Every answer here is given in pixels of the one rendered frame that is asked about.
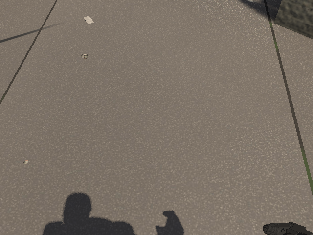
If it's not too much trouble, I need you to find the right robot hand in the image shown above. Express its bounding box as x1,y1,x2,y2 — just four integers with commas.
263,221,313,235

